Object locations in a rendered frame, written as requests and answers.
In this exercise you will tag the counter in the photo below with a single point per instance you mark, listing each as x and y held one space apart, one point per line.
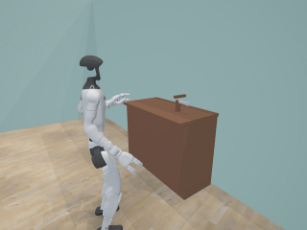
174 141

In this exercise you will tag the robot right hand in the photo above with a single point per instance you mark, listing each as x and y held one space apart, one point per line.
125 159

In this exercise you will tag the robot left hand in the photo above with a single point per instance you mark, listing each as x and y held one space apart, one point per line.
116 99

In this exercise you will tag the humanoid robot torso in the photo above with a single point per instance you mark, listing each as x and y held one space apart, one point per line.
100 119

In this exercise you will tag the robot right forearm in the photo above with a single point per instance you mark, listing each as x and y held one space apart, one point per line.
99 138

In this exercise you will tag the tap lever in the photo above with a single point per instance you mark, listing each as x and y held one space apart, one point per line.
183 102

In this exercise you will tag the robot left forearm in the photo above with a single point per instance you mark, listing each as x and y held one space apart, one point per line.
108 104

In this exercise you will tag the right robot upper arm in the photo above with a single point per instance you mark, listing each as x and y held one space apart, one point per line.
92 100

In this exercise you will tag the humanoid robot head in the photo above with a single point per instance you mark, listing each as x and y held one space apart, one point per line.
91 62

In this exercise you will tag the left robot upper arm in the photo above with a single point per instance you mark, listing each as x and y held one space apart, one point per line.
80 108

